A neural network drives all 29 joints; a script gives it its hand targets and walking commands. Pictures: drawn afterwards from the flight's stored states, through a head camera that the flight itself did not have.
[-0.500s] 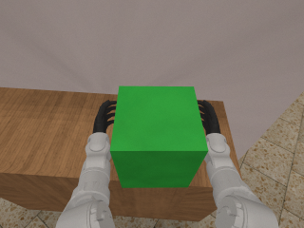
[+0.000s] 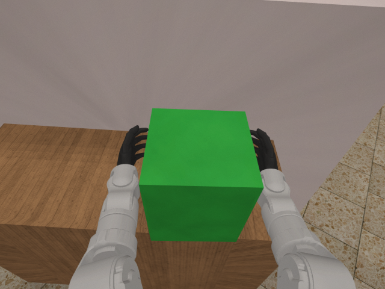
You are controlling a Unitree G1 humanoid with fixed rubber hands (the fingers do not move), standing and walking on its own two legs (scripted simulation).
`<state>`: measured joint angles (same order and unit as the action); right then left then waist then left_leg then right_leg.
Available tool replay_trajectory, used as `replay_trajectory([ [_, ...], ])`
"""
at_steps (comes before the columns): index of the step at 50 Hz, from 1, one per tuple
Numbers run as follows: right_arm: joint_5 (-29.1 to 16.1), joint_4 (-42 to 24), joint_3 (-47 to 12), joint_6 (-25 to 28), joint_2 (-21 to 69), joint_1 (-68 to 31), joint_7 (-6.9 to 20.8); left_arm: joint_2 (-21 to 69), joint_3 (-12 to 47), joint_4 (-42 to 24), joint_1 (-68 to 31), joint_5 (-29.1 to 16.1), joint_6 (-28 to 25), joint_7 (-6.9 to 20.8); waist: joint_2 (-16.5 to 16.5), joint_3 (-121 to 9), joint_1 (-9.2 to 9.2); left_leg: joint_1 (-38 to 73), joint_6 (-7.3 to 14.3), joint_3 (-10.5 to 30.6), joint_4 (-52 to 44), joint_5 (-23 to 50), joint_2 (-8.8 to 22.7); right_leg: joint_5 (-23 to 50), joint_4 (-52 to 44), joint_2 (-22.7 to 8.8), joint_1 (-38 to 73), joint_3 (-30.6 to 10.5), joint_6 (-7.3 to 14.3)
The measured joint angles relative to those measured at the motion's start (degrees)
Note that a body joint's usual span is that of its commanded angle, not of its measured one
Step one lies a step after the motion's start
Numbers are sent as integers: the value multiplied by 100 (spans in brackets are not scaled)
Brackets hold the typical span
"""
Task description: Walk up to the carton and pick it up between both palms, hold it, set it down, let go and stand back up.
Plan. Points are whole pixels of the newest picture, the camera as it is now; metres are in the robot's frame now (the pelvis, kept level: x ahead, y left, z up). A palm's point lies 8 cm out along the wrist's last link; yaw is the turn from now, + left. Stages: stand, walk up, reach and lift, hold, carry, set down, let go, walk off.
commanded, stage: reach and lift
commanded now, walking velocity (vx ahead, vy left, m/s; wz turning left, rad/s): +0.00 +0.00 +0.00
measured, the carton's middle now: (196, 178) +0.38 +0.02 +0.02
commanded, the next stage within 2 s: none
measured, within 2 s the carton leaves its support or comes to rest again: neither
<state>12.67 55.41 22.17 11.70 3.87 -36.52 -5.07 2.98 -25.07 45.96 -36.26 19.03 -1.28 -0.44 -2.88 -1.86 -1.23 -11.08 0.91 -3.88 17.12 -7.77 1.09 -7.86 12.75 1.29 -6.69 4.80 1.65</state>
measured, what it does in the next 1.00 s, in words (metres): stands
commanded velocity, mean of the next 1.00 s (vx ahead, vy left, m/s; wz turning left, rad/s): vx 0.00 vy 0.00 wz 0.00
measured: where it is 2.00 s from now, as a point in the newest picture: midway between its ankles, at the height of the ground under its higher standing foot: outside the picture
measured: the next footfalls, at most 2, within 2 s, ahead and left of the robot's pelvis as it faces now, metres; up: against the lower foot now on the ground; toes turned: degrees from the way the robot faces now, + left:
none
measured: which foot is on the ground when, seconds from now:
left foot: down 0.00-1.00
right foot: down 0.00-1.00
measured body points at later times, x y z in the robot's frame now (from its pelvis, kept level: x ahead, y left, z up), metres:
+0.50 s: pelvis -0.01 +0.00 +0.00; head -0.05 +0.03 +0.45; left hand +0.37 +0.17 +0.13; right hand +0.37 -0.13 +0.12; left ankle +0.01 +0.10 -0.75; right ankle -0.01 -0.10 -0.75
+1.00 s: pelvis -0.01 +0.00 +0.00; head -0.05 +0.03 +0.45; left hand +0.36 +0.17 +0.16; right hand +0.37 -0.14 +0.16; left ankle +0.01 +0.10 -0.75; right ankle -0.01 -0.10 -0.75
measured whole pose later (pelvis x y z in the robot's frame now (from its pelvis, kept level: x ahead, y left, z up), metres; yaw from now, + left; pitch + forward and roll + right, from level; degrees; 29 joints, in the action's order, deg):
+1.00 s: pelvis -0.01 +0.00 +0.00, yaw +1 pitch -10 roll -1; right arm -5.0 38.2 3.5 -4.1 -1.2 -36.0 -7.8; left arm 4.5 -18.5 11.4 -31.7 21.3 31.0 2.6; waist -4.1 4.5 4.0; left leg 1.0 1.3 -3.2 16.9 -8.3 0.2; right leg -9.1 13.4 0.5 5.4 5.6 1.2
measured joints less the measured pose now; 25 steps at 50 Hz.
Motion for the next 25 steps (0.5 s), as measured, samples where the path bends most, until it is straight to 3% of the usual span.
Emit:
replay_trajectory([
  [6,-247,-298,-221,-279,-48,74,10,56,147,-451,37,-72,436,-1,-29,17,-20,147,3,5,-68,56,-10,38,-50,-6,143,10,1],
  [13,-517,-503,-513,-666,-80,77,-50,84,206,-1024,82,3,1103,82,-57,262,69,529,8,34,-126,72,-34,40,-102,-24,537,40,-10],
  [20,-890,-813,-887,-736,-167,217,-110,151,411,-1743,241,-14,1532,84,-66,357,158,713,19,75,-35,21,-47,7,-77,-36,769,82,-24],
  [25,-1016,-776,-1031,-960,-238,119,-159,125,425,-1853,128,121,1950,122,-72,473,216,917,34,65,1,-12,-57,-37,-3,-50,951,73,-36],
])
